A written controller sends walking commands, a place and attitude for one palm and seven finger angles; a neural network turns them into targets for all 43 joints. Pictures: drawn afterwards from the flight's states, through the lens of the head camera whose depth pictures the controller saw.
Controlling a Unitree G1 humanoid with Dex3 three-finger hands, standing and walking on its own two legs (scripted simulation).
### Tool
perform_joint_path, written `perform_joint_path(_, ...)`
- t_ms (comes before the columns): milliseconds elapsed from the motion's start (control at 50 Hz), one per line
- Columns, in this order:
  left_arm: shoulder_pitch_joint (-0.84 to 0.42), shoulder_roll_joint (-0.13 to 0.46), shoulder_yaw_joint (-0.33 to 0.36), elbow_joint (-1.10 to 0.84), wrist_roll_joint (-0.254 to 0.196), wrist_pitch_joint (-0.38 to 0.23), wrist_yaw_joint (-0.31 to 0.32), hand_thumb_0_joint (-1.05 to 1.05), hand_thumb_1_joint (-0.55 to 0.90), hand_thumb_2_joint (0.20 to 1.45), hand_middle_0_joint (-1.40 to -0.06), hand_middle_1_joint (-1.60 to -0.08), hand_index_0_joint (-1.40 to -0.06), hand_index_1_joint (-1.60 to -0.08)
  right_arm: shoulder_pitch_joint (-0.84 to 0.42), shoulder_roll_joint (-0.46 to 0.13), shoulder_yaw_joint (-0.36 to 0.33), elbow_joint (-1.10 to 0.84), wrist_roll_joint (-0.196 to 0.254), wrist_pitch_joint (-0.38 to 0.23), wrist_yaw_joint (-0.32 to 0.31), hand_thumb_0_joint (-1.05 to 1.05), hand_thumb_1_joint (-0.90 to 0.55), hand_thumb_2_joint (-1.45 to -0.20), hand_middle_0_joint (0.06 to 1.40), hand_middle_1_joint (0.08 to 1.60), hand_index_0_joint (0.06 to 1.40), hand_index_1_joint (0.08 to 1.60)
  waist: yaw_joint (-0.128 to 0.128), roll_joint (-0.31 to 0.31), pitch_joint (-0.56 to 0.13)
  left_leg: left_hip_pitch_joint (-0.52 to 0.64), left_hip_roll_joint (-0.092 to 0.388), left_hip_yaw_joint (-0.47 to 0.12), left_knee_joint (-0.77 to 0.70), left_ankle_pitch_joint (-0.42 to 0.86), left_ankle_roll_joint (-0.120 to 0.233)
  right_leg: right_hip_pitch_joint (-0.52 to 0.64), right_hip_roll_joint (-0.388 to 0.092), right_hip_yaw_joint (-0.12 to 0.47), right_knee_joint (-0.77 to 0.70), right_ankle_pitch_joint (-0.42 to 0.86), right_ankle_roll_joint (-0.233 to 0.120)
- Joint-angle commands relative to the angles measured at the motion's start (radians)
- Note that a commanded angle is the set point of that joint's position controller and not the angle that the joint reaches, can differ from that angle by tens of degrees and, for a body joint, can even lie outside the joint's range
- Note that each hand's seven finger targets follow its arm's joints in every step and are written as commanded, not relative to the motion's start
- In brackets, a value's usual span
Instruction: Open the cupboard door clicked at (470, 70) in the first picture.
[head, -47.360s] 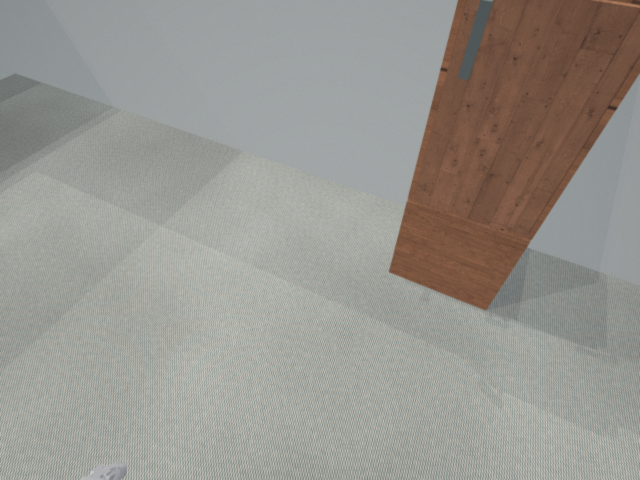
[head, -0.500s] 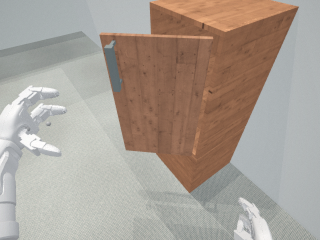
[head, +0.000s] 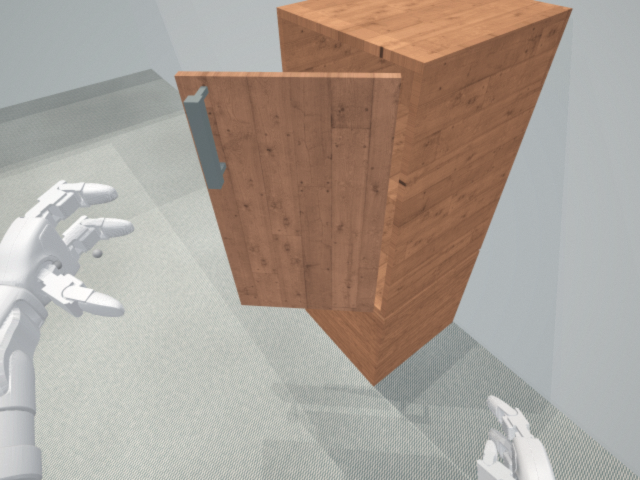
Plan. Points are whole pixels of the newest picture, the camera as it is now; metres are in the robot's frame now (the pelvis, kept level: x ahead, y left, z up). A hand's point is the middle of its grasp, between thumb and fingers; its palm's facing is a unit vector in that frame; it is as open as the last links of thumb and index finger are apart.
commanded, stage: move the hooked fingers beside the handle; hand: left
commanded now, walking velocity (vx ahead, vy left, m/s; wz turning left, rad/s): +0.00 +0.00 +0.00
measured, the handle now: (209, 139) +0.57 +0.24 +0.16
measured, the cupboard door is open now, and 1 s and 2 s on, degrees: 48 48 47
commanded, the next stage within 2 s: none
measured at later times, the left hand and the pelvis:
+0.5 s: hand (122, 224) +0.34 +0.27 +0.17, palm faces +0.05 -1.00 -0.03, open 14.0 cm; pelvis +0.00 +0.01 +0.00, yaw +0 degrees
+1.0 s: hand (148, 185) +0.43 +0.28 +0.16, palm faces +0.04 -1.00 +0.00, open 14.0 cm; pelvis +0.01 +0.02 +0.00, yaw -1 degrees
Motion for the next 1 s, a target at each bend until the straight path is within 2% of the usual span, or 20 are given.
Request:
perform_joint_path(0,-0.301,0.288,0.087,-0.206,-0.024,-0.052,-0.005,0.0,-0.5,0.3,-0.3,-1.2,-0.3,-1.2,-0.127,-0.115,-0.051,-0.16,0.001,-0.06,-0.007,0.0,-0.9,-0.9,0.2,0.3,0.2,0.3,0.004,0.018,-0.191,0.135,-0.035,-0.016,-0.029,0.162,0.048,-0.046,-0.004,0.043,-0.078,0.287,0.025)
perform_joint_path(120,-0.365,0.315,0.09,-0.196,-0.017,-0.06,0.006,0.0,-0.5,0.3,-0.3,-1.2,-0.3,-1.2,-0.119,-0.116,-0.049,-0.154,-0.001,-0.053,-0.011,0.0,-0.9,-0.9,0.2,0.3,0.2,0.3,-0.001,0.007,-0.182,0.138,-0.034,-0.021,-0.029,0.161,0.049,-0.053,0.001,0.043,-0.081,0.272,0.022)
perform_joint_path(240,-0.501,0.286,0.023,-0.119,0.006,-0.078,0.009,0.0,-0.5,0.3,-0.3,-1.2,-0.3,-1.2,-0.109,-0.119,-0.049,-0.136,0.002,-0.052,-0.022,0.0,-0.9,-0.9,0.2,0.3,0.2,0.3,-0.028,0.026,-0.175,0.142,-0.032,-0.028,-0.035,0.126,0.048,-0.087,-0.001,0.04,-0.085,0.224,0.018)
perform_joint_path(300,-0.506,0.298,0.034,-0.093,0.014,-0.088,0.015,0.0,-0.5,0.3,-0.3,-1.2,-0.3,-1.2,-0.1,-0.122,-0.05,-0.135,-0.002,-0.053,-0.023,0.0,-0.9,-0.9,0.2,0.3,0.2,0.3,-0.02,0.041,-0.216,0.156,-0.032,-0.034,-0.036,0.147,0.046,-0.071,-0.001,0.034,-0.075,0.237,0.011)
perform_joint_path(340,-0.5,0.302,0.036,-0.052,0.015,-0.087,0.015,0.0,-0.5,0.3,-0.3,-1.2,-0.3,-1.2,-0.096,-0.124,-0.05,-0.134,-0.001,-0.047,-0.02,0.0,-0.9,-0.9,0.2,0.3,0.2,0.3,-0.018,0.004,-0.206,0.141,-0.029,-0.032,-0.034,0.157,0.048,-0.067,-0.001,0.035,-0.074,0.255,0.012)
perform_joint_path(380,-0.553,0.287,0.014,-0.042,0.022,-0.09,0.021,0.0,-0.5,0.3,-0.3,-1.2,-0.3,-1.2,-0.09,-0.125,-0.05,-0.13,-0.001,-0.045,-0.019,0.0,-0.9,-0.9,0.2,0.3,0.2,0.3,-0.024,0.05,-0.21,0.147,-0.029,-0.033,-0.037,0.154,0.044,-0.079,-0.001,0.032,-0.071,0.245,0.009)
perform_joint_path(460,-0.577,0.314,0.032,0.011,0.034,-0.092,0.039,0.0,-0.5,0.3,-0.3,-1.2,-0.3,-1.2,-0.071,-0.133,-0.054,-0.13,-0.003,-0.036,-0.015,0.0,-0.9,-0.9,0.2,0.3,0.2,0.3,-0.022,-0.004,-0.221,0.133,-0.025,-0.035,-0.043,0.145,0.047,-0.076,0.0,0.032,-0.073,0.232,0.01)
perform_joint_path(500,-0.605,0.318,0.031,0.041,0.043,-0.098,0.045,0.0,-0.5,0.3,-0.3,-1.2,-0.3,-1.2,-0.059,-0.134,-0.054,-0.124,-0.003,-0.031,-0.014,0.0,-0.9,-0.9,0.2,0.3,0.2,0.3,-0.026,0.024,-0.217,0.129,-0.026,-0.035,-0.042,0.148,0.045,-0.081,-0.001,0.032,-0.071,0.232,0.007)
perform_joint_path(520,-0.613,0.347,0.047,0.063,0.045,-0.102,0.046,0.0,-0.5,0.3,-0.3,-1.2,-0.3,-1.2,-0.047,-0.139,-0.055,-0.12,-0.005,-0.025,-0.014,0.0,-0.9,-0.9,0.2,0.3,0.2,0.3,-0.027,-0.02,-0.215,0.12,-0.024,-0.035,-0.04,0.149,0.048,-0.075,0.001,0.033,-0.074,0.233,0.008)
perform_joint_path(560,-0.66,0.366,0.051,0.092,0.055,-0.113,0.044,0.0,-0.5,0.3,-0.3,-1.2,-0.3,-1.2,-0.036,-0.143,-0.059,-0.115,-0.005,-0.02,-0.014,0.0,-0.9,-0.9,0.2,0.3,0.2,0.3,-0.034,0.013,-0.232,0.119,-0.024,-0.031,-0.037,0.149,0.047,-0.08,0.001,0.038,-0.068,0.236,0.008)
perform_joint_path(660,-0.781,0.342,-0.002,0.167,0.07,-0.146,0.033,0.0,-0.5,0.3,-0.3,-1.2,-0.3,-1.2,0.007,-0.151,-0.065,-0.099,-0.008,-0.013,-0.013,0.0,-0.9,-0.9,0.2,0.3,0.2,0.3,-0.063,0.039,-0.251,0.135,-0.023,-0.035,-0.022,0.157,0.049,-0.114,0.005,0.037,-0.063,0.236,0.005)
perform_joint_path(680,-0.802,0.355,0.003,0.181,0.072,-0.155,0.031,0.0,-0.5,0.3,-0.3,-1.2,-0.3,-1.2,0.017,-0.154,-0.066,-0.092,-0.009,-0.012,-0.014,0.0,-0.9,-0.9,0.2,0.3,0.2,0.3,-0.067,0.05,-0.263,0.138,-0.022,-0.037,-0.02,0.159,0.047,-0.115,0.005,0.037,-0.062,0.235,0.004)
perform_joint_path(720,-0.815,0.378,0.015,0.237,0.074,-0.164,0.029,0.0,-0.5,0.3,-0.3,-1.2,-0.3,-1.2,0.036,-0.163,-0.068,-0.084,-0.011,-0.005,-0.013,0.0,-0.9,-0.9,0.2,0.3,0.2,0.3,-0.066,0.01,-0.264,0.123,-0.021,-0.038,-0.015,0.169,0.049,-0.11,0.008,0.035,-0.058,0.244,0.003)
perform_joint_path(740,-0.829,0.361,-0.004,0.263,0.075,-0.166,0.024,0.0,-0.5,0.3,-0.3,-1.2,-0.3,-1.2,0.038,-0.163,-0.067,-0.085,-0.01,-0.004,-0.011,0.0,-0.9,-0.9,0.2,0.3,0.2,0.3,-0.068,0.023,-0.26,0.114,-0.024,-0.04,-0.016,0.16,0.049,-0.119,0.006,0.037,-0.055,0.24,0.003)
perform_joint_path(780,-0.863,0.392,0.012,0.314,0.085,-0.173,0.023,0.0,-0.5,0.3,-0.3,-1.2,-0.3,-1.2,0.062,-0.17,-0.073,-0.071,-0.013,0.003,-0.01,0.0,-0.9,-0.9,0.2,0.3,0.2,0.3,-0.074,0.03,-0.276,0.116,-0.022,-0.04,-0.007,0.174,0.049,-0.13,0.007,0.038,-0.049,0.251,0.003)
perform_joint_path(820,-0.869,0.417,0.026,0.37,0.087,-0.181,0.02,0.0,-0.5,0.3,-0.3,-1.2,-0.3,-1.2,0.08,-0.176,-0.074,-0.068,-0.015,0.015,-0.005,0.0,-0.9,-0.9,0.2,0.3,0.2,0.3,-0.073,0.0,-0.265,0.088,-0.022,-0.035,0.001,0.174,0.052,-0.127,0.007,0.041,-0.047,0.258,0.004)
perform_joint_path(900,-0.911,0.46,0.047,0.416,0.102,-0.215,0.012,0.0,-0.5,0.3,-0.3,-1.2,-0.3,-1.2,0.113,-0.184,-0.083,-0.065,-0.018,0.034,0.002,0.0,-0.9,-0.9,0.2,0.3,0.2,0.3,-0.077,0.026,-0.314,0.092,-0.019,-0.032,0.018,0.225,0.051,-0.125,0.009,0.044,-0.025,0.311,0.005)
perform_joint_path(920,-0.922,0.463,0.044,0.439,0.099,-0.219,0.008,0.0,-0.5,0.3,-0.3,-1.2,-0.3,-1.2,0.121,-0.187,-0.081,-0.069,-0.019,0.042,0.003,0.0,-0.9,-0.9,0.2,0.3,0.2,0.3,-0.077,-0.001,-0.313,0.079,-0.019,-0.032,0.022,0.237,0.051,-0.117,0.011,0.042,-0.019,0.323,0.005)
perform_joint_path(960,-0.975,0.485,0.05,0.474,0.108,-0.231,0.003,0.0,-0.5,0.3,-0.3,-1.2,-0.3,-1.2,0.137,-0.191,-0.085,-0.059,-0.018,0.05,0.004,0.0,-0.9,-0.9,0.2,0.3,0.2,0.3,-0.09,0.016,-0.306,0.069,-0.019,-0.029,0.029,0.229,0.053,-0.139,0.011,0.047,-0.018,0.324,0.009)
perform_joint_path(980,-0.99,0.483,0.042,0.475,0.114,-0.241,0.001,0.0,-0.5,0.3,-0.3,-1.2,-0.3,-1.2,0.142,-0.191,-0.086,-0.059,-0.019,0.054,0.005,0.0,-0.9,-0.9,0.2,0.3,0.2,0.3,-0.092,0.056,-0.315,0.079,-0.019,-0.028,0.032,0.228,0.051,-0.149,0.011,0.048,-0.014,0.316,0.007)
